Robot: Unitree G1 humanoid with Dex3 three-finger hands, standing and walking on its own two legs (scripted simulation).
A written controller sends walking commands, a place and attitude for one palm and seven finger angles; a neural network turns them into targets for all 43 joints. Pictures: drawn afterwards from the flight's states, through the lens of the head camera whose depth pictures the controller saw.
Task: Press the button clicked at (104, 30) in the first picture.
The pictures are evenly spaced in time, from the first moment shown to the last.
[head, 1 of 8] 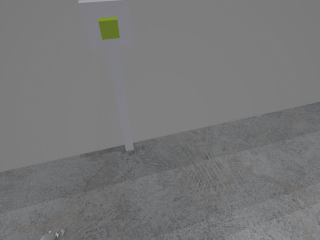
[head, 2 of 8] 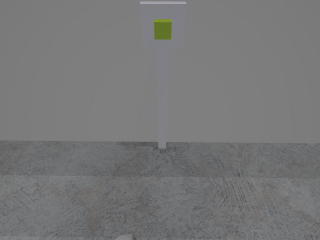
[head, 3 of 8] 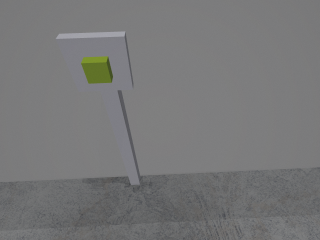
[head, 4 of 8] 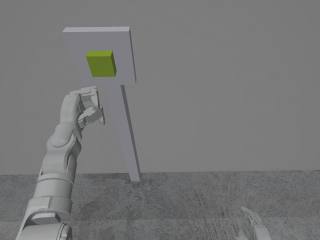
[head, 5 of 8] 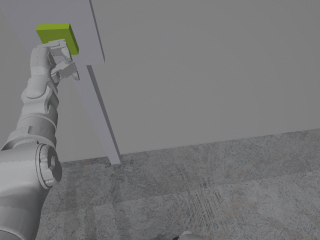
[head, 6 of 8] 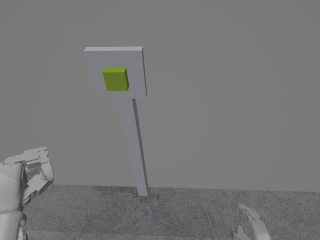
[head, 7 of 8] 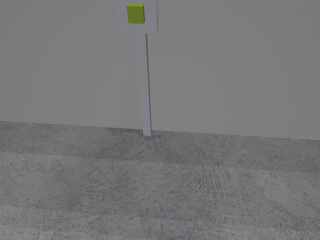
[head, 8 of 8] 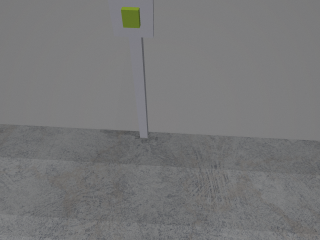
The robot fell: no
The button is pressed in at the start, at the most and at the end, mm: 0 14 0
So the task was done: yes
